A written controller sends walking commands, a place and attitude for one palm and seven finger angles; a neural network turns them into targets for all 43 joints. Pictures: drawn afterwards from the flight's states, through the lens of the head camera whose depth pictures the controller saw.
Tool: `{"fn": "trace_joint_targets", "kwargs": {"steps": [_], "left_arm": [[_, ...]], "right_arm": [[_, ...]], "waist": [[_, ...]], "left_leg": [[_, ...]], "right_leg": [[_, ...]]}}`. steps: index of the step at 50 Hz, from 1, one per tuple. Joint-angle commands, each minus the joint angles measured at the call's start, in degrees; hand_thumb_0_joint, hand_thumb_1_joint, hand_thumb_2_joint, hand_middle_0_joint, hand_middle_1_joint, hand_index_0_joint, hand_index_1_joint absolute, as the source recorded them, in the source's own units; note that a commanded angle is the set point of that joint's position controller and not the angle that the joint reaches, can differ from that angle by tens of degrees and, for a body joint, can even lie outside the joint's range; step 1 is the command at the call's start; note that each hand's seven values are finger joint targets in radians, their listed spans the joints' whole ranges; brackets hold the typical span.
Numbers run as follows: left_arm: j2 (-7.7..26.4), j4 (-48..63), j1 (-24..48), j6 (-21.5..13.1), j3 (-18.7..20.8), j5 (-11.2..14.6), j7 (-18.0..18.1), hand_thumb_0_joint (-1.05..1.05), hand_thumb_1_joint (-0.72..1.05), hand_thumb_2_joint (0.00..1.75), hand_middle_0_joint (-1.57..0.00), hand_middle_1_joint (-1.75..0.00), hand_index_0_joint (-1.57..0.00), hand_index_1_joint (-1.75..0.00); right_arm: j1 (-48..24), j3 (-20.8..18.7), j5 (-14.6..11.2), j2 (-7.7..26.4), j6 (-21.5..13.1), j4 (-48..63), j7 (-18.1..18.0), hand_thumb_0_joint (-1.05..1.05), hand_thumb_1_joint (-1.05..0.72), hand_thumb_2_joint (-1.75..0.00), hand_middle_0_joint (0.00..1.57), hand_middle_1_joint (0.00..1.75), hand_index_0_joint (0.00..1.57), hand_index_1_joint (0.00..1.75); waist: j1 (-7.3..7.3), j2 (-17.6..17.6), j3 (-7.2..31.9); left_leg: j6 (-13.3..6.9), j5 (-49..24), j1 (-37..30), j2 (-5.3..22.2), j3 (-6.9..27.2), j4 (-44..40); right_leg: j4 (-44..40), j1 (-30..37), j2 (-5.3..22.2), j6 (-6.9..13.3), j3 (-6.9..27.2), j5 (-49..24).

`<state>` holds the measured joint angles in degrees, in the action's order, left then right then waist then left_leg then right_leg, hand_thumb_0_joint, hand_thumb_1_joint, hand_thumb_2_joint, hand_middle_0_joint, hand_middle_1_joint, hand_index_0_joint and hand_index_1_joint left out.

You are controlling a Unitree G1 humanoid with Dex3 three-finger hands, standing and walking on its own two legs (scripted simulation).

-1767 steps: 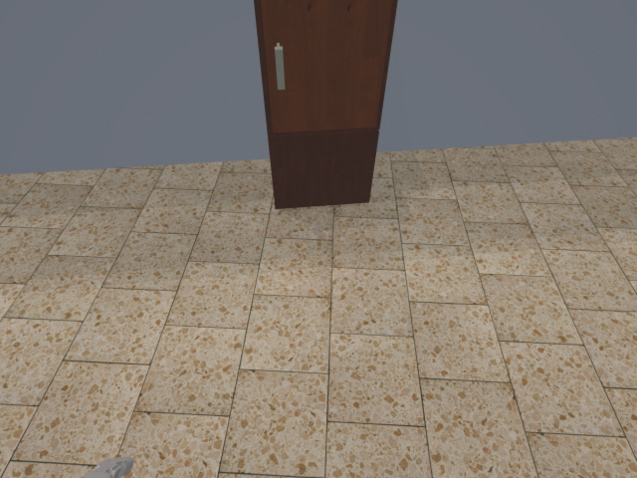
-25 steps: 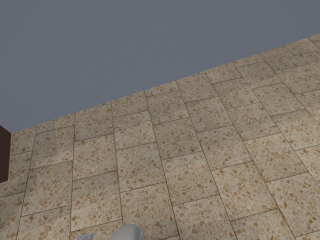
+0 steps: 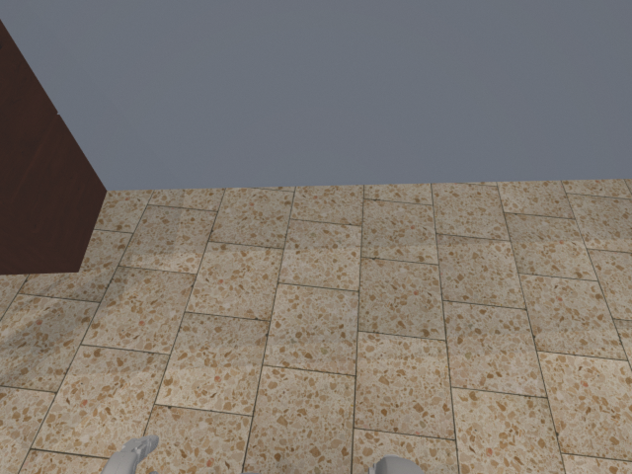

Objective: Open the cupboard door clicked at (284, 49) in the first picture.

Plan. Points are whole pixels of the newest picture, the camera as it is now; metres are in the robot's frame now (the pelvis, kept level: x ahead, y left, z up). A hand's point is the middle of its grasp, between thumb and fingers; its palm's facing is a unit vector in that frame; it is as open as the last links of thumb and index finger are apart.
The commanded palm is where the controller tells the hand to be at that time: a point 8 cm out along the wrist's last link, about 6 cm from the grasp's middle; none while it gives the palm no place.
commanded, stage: turn to face it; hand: left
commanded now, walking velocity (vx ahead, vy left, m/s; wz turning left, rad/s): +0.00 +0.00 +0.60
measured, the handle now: out of the picture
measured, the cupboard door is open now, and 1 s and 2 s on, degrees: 44 44 44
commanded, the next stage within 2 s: take the last steps up to it in 1.20 s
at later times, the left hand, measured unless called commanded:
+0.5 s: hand out of the picture -0.01 +0.18 -0.19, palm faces +0.37 -0.90 -0.23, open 7.4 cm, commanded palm none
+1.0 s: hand out of the picture +0.03 +0.17 -0.14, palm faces +0.55 -0.78 -0.30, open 7.4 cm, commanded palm none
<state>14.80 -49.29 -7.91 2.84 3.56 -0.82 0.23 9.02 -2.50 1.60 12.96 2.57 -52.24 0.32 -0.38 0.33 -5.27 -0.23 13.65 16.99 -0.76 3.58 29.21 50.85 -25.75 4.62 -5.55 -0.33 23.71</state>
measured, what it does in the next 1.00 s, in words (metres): steps on the spot, turning left: right foot, then left foot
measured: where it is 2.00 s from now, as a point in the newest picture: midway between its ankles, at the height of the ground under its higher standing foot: outside the picture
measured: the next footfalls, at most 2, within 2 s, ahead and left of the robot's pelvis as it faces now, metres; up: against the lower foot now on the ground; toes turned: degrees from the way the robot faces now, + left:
right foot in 0.08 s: +0.05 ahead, -0.15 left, +0.00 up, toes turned +1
left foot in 0.48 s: +0.03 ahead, +0.09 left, +0.00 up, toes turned +25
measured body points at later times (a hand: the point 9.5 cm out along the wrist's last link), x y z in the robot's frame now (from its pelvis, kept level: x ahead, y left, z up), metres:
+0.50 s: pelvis +0.02 -0.02 -0.02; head +0.07 +0.01 +0.43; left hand -0.03 +0.23 -0.17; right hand +0.22 -0.23 -0.14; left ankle +0.00 +0.08 -0.74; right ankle +0.01 -0.15 -0.73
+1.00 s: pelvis +0.05 -0.06 +0.00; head +0.11 -0.06 +0.44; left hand +0.00 +0.21 -0.12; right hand +0.25 -0.25 -0.17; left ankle -0.02 +0.05 -0.69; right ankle +0.10 -0.16 -0.74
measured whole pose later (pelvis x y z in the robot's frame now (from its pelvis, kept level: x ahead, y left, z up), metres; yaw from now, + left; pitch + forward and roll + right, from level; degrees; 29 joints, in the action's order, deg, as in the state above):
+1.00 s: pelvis +0.05 -0.06 +0.00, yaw +36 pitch +1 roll +1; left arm 11.2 -48.6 -8.4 0.6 1.7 -1.0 1.2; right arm 10.7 -4.8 1.2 14.9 4.5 -54.2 0.3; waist -1.7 -2.8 -5.2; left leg 1.6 27.0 27.1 -3.6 4.7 55.0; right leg 33.3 -15.2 2.9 0.8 -4.0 18.9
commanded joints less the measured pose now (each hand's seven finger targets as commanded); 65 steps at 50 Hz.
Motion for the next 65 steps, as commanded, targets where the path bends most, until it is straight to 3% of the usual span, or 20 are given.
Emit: {"fn": "trace_joint_targets", "kwargs": {"steps": [1, 3, 4, 5, 10, 19, 22, 23, 24, 25, 32, 43, 44, 46, 47, 50, 52, 60, 64, 65], "left_arm": [[3.66, 3.53, -4.00, -1.75, 1.21, 0.22, 0.37, 0.00, 0.90, 0.90, -0.20, -0.30, -0.20, -0.30], [6.82, 2.54, -9.44, -2.85, 2.02, -0.09, 0.78, 0.00, 0.90, 0.90, -0.20, -0.30, -0.20, -0.30], [12.20, 2.31, -10.64, -3.52, 3.19, -1.01, 1.48, 0.00, 0.90, 0.90, -0.20, -0.30, -0.20, -0.30], [13.95, 2.83, -9.89, -3.25, 2.85, -0.88, 1.71, 0.00, 0.90, 0.90, -0.20, -0.30, -0.20, -0.30], [5.41, 4.41, -2.09, -3.53, 0.65, -0.16, 1.73, 0.00, 0.90, 0.90, -0.20, -0.30, -0.20, -0.30], [9.11, 1.03, -10.29, -3.31, 2.41, -0.93, 1.69, 0.00, 0.90, 0.90, -0.20, -0.30, -0.20, -0.30], [9.68, 1.30, -7.48, -3.16, 2.92, -0.41, 1.22, 0.00, 0.90, 0.90, -0.20, -0.30, -0.20, -0.30], [8.64, 1.71, -6.60, -2.96, 2.66, -0.05, 0.97, 0.00, 0.90, 0.90, -0.20, -0.30, -0.20, -0.30], [4.54, 4.00, -5.03, -2.67, 1.86, 0.51, 0.50, 0.00, 0.90, 0.90, -0.20, -0.30, -0.20, -0.30], [3.58, 6.11, -0.42, -1.94, 0.94, 0.14, 0.96, 0.00, 0.90, 0.90, -0.20, -0.30, -0.20, -0.30], [4.49, 1.81, -3.12, -0.89, 1.64, -0.32, 0.32, 0.00, 0.90, 0.90, -0.20, -0.30, -0.20, -0.30], [4.00, 3.28, -3.80, -1.83, 1.20, 0.27, 0.78, 0.00, 0.90, 0.90, -0.20, -0.30, -0.20, -0.30], [4.79, 2.63, -6.99, -2.30, 1.62, 0.37, 1.00, 0.00, 0.90, 0.90, -0.20, -0.30, -0.20, -0.30], [13.24, 2.59, -9.44, -3.16, 3.03, -1.04, 1.78, 0.00, 0.90, 0.90, -0.20, -0.30, -0.20, -0.30], [12.36, 2.84, -8.20, -3.05, 2.22, -0.58, 1.99, 0.00, 0.90, 0.90, -0.20, -0.30, -0.20, -0.30], [6.14, 4.08, -0.39, -3.17, 0.82, -0.12, 1.84, 0.00, 0.90, 0.90, -0.20, -0.30, -0.20, -0.30], [5.25, 3.75, -2.32, -3.55, 0.66, -0.12, 1.74, 0.00, 0.90, 0.90, -0.20, -0.30, -0.20, -0.30], [7.91, -0.85, -10.92, -3.70, 2.04, -1.05, 1.78, 0.00, 0.90, 0.90, -0.20, -0.30, -0.20, -0.30], [7.89, -2.08, -8.81, -3.52, 2.01, -0.16, 1.39, 0.00, 0.90, 0.90, -0.20, -0.30, -0.20, -0.30], [5.93, -1.67, -8.53, -3.31, 1.57, 0.37, 1.25, 0.00, 0.90, 0.90, -0.20, -0.30, -0.20, -0.30]], "right_arm": [[-1.86, -4.34, -0.21, 12.63, -0.85, 4.73, -0.68, 0.00, -0.90, -0.90, 0.20, 0.30, 0.20, 0.30], [-3.19, -4.29, -1.01, 10.39, -0.90, 5.55, -0.44, 0.00, -0.90, -0.90, 0.20, 0.30, 0.20, 0.30], [-1.51, -3.69, -1.47, 5.65, -0.99, 6.33, -0.25, 0.00, -0.90, -0.90, 0.20, 0.30, 0.20, 0.30], [-2.77, -3.88, -1.08, 7.07, -0.87, 7.11, -0.16, 0.00, -0.90, -0.90, 0.20, 0.30, 0.20, 0.30], [-0.03, -3.36, -0.70, 5.39, 0.69, 3.13, 1.12, 0.00, -0.90, -0.90, 0.20, 0.30, 0.20, 0.30], [-6.33, -1.74, -1.15, 3.22, -0.20, 4.56, 1.39, 0.00, -0.90, -0.90, 0.20, 0.30, 0.20, 0.30], [-0.74, -2.23, -0.88, 5.05, -0.69, 3.45, 1.18, 0.00, -0.90, -0.90, 0.20, 0.30, 0.20, 0.30], [3.41, -3.00, -0.63, 7.76, -1.05, 2.45, 1.21, 0.00, -0.90, -0.90, 0.20, 0.30, 0.20, 0.30], [8.26, -4.87, -0.09, 14.95, -1.62, 1.80, 0.75, 0.00, -0.90, -0.90, 0.20, 0.30, 0.20, 0.30], [11.79, -5.35, -0.49, 17.71, -1.13, 0.56, 0.01, 0.00, -0.90, -0.90, 0.20, 0.30, 0.20, 0.30], [0.78, -2.95, -0.40, 11.39, -2.08, 3.66, -1.35, 0.00, -0.90, -0.90, 0.20, 0.30, 0.20, 0.30], [-0.91, -4.24, -0.30, 11.68, -0.89, 4.09, -0.76, 0.00, -0.90, -0.90, 0.20, 0.30, 0.20, 0.30], [-2.18, -4.15, -0.63, 10.81, -0.85, 4.62, -0.73, 0.00, -0.90, -0.90, 0.20, 0.30, 0.20, 0.30], [-1.72, -3.41, -1.31, 4.83, -1.02, 6.42, -0.28, 0.00, -0.90, -0.90, 0.20, 0.30, 0.20, 0.30], [-1.78, -3.95, -0.70, 7.83, -0.60, 5.92, -0.11, 0.00, -0.90, -0.90, 0.20, 0.30, 0.20, 0.30], [0.88, -3.78, -0.43, 6.36, 0.70, 2.35, 0.66, 0.00, -0.90, -0.90, 0.20, 0.30, 0.20, 0.30], [0.45, -3.18, -0.65, 4.97, 0.71, 2.15, 0.94, 0.00, -0.90, -0.90, 0.20, 0.30, 0.20, 0.30], [-5.22, -1.40, -1.14, 2.22, -0.30, 2.23, 0.64, 0.00, -0.90, -0.90, 0.20, 0.30, 0.20, 0.30], [0.80, -1.39, -0.97, 3.77, -1.33, 0.00, 0.22, 0.00, -0.90, -0.90, 0.20, 0.30, 0.20, 0.30], [3.74, -2.08, -0.58, 7.17, -2.03, -0.95, 0.01, 0.00, -0.90, -0.90, 0.20, 0.30, 0.20, 0.30]], "waist": [[0.96, -10.53, 7.61], [4.02, -3.82, 9.60], [4.25, 14.16, 11.13], [4.47, 16.88, 9.97], [-0.93, 12.42, 5.68], [3.58, 12.53, 7.27], [-0.28, 10.30, 8.79], [-2.77, 3.67, 11.36], [-5.53, -14.64, 13.79], [-6.70, -15.34, 13.44], [-0.05, -7.49, 8.66], [1.17, -10.41, 8.60], [3.10, -8.03, 9.42], [4.57, 19.19, 9.98], [3.60, 14.43, 8.38], [-1.01, 11.44, 4.66], [-0.51, 12.09, 5.47], [3.63, 10.94, 6.57], [-0.25, 9.92, 8.45], [-1.80, 1.13, 11.01]], "left_leg": [[-7.47, -13.67, 0.85, 10.54, 13.72, -5.07], [-3.35, -6.08, 8.19, 5.70, 10.96, 2.46], [1.39, 11.78, 18.03, -2.39, 1.65, 16.48], [2.38, 23.53, 18.00, -2.72, -0.61, 31.12], [4.16, 9.36, 17.33, 1.95, -2.33, 40.90], [3.17, 12.31, 8.93, 1.11, -9.96, 13.69], [1.77, 1.97, -2.45, 0.25, -10.99, 1.73], [0.35, -8.51, -12.28, 2.68, -7.11, -3.47], [-7.73, -30.07, -22.02, 19.22, 15.74, -6.12], [-13.97, -43.72, -20.73, 25.58, 22.15, -6.52], [-8.60, -22.66, -9.37, 13.38, 9.14, -9.09], [-7.60, -16.09, 0.79, 9.98, 16.01, -4.54], [-5.70, -12.34, 5.33, 8.07, 15.05, -1.23], [2.57, 20.55, 19.52, -5.46, -0.92, 22.44], [1.95, 22.02, 17.33, -1.83, 1.55, 33.82], [3.24, 10.93, 16.75, 1.18, -0.21, 42.27], [3.93, 8.95, 16.34, 1.27, -2.25, 39.17], [3.17, 13.42, 8.47, 0.66, -7.70, 14.92], [1.44, -1.53, -6.45, 0.01, -8.57, -3.28], [-0.54, -15.18, -15.84, 6.19, -3.00, -6.44]], "right_leg": [[-13.59, 10.93, -4.36, 0.51, -2.77, -3.56], [-28.35, 23.21, -0.49, 1.28, 0.69, -11.48], [-35.11, 30.30, 15.86, 6.17, 16.86, -13.86], [-35.94, 22.60, 25.34, 12.59, 23.64, -19.94], [-30.54, 19.13, 12.57, 9.96, 0.19, -34.54], [-23.75, 26.64, 16.54, 11.07, -5.38, -47.63], [-16.67, 20.35, 15.57, 7.69, -9.47, -41.51], [-7.65, 13.56, 13.75, 5.05, -11.11, -34.32], [6.57, -3.71, 4.71, 0.48, -12.40, 2.43], [14.22, -9.09, 2.08, 0.49, -4.75, 16.42], [14.52, -6.17, 1.41, -0.05, 0.72, -1.43], [-16.25, 13.15, -4.57, 1.11, -1.34, -4.61], [-24.37, 20.60, -3.34, 1.39, -0.67, -10.07], [-36.54, 27.94, 21.58, 10.31, 23.56, -15.21], [-35.84, 19.63, 24.16, 13.99, 21.76, -18.63], [-32.26, 16.94, 13.60, 11.86, 6.38, -26.35], [-30.89, 19.42, 11.74, 10.70, 0.89, -33.72], [-25.93, 25.70, 14.83, 12.49, -0.92, -46.46], [-18.21, 18.99, 12.24, 7.91, -4.83, -41.42], [-11.20, 11.85, 9.24, 5.15, -7.51, -30.45]]}}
